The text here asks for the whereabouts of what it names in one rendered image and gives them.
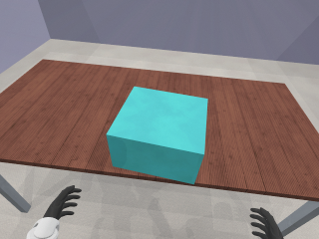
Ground left robot hand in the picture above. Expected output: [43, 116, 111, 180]
[43, 185, 82, 220]

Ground table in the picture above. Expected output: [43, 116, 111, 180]
[0, 59, 319, 239]

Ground right robot hand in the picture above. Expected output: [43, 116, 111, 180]
[249, 207, 284, 239]

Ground carton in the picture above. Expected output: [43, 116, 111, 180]
[106, 87, 208, 184]

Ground robot left forearm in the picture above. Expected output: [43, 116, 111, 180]
[26, 217, 60, 239]

